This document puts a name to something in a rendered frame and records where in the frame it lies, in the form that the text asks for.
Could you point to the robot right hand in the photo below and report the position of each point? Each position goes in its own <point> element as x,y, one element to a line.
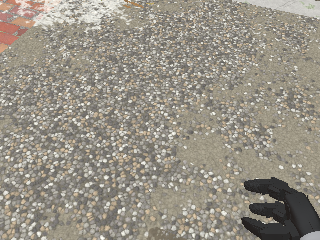
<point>297,216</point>

